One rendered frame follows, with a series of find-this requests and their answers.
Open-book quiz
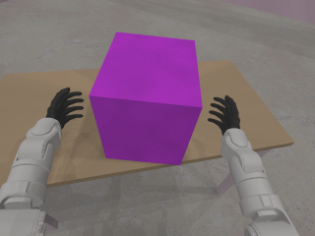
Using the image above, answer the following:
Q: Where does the robot right forearm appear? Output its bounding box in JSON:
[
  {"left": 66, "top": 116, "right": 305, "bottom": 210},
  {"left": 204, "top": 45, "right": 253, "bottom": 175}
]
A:
[{"left": 220, "top": 128, "right": 300, "bottom": 236}]

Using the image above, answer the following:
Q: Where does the robot left forearm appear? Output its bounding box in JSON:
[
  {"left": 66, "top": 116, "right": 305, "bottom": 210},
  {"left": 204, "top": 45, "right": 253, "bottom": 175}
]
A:
[{"left": 0, "top": 117, "right": 62, "bottom": 209}]

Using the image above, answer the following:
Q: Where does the robot right hand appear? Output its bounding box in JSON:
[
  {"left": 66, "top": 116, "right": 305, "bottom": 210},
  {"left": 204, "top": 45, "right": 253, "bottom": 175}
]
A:
[{"left": 208, "top": 95, "right": 240, "bottom": 135}]

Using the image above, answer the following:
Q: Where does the right robot upper arm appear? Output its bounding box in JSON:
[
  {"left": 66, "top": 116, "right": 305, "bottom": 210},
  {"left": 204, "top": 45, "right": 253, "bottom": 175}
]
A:
[{"left": 244, "top": 220, "right": 298, "bottom": 236}]

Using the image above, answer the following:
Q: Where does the carton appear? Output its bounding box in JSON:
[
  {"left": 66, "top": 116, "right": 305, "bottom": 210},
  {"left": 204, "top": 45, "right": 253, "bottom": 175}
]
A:
[{"left": 89, "top": 31, "right": 203, "bottom": 165}]

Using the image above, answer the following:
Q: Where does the robot left hand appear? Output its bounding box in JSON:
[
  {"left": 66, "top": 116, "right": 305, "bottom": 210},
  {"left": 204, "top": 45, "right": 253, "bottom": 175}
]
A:
[{"left": 46, "top": 88, "right": 84, "bottom": 129}]

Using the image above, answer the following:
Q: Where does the left robot upper arm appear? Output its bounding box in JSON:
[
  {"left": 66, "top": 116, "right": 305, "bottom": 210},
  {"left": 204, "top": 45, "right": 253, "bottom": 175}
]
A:
[{"left": 0, "top": 208, "right": 46, "bottom": 236}]

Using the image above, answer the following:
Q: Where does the table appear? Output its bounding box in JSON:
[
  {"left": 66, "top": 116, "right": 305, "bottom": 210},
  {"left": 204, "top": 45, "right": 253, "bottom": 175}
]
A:
[{"left": 0, "top": 60, "right": 294, "bottom": 231}]

